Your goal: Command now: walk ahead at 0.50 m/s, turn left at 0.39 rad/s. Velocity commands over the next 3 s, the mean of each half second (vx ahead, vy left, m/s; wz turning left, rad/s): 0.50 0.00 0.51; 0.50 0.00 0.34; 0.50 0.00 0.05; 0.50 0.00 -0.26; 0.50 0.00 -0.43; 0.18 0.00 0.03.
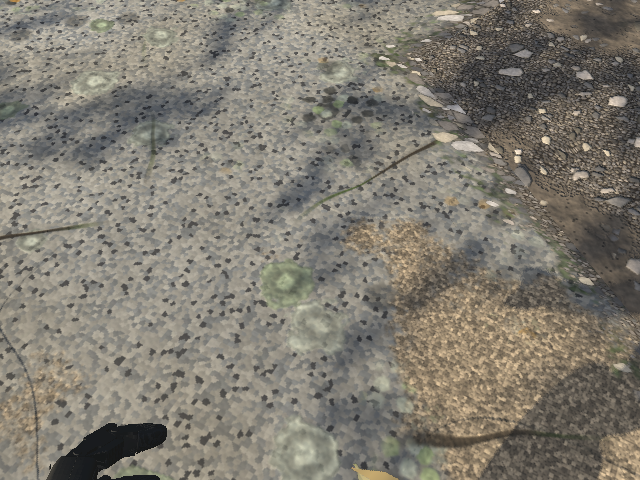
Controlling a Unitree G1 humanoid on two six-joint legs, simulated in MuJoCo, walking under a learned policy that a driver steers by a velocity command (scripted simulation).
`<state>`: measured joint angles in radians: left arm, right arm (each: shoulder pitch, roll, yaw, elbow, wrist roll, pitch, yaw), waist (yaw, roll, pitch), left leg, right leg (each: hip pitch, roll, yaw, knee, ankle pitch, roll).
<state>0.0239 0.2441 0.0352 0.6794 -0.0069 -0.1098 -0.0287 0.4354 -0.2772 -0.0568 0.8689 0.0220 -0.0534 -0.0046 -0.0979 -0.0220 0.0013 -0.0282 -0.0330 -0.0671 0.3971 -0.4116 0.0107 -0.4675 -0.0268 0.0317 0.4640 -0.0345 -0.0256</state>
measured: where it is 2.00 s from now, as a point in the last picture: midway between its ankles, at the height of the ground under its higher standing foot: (152, 266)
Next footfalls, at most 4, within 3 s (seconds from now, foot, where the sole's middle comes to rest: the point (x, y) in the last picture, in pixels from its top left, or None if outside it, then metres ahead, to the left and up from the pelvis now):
0.52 left None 0.38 0.19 -0.77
1.06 right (254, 363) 0.74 0.11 -0.77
1.60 left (107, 314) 0.91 0.45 -0.77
2.14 right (172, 202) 1.26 0.32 -0.77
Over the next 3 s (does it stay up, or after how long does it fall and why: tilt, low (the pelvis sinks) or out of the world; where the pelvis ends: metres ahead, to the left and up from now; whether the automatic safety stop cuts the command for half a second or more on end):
stays up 1.45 0.44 0.00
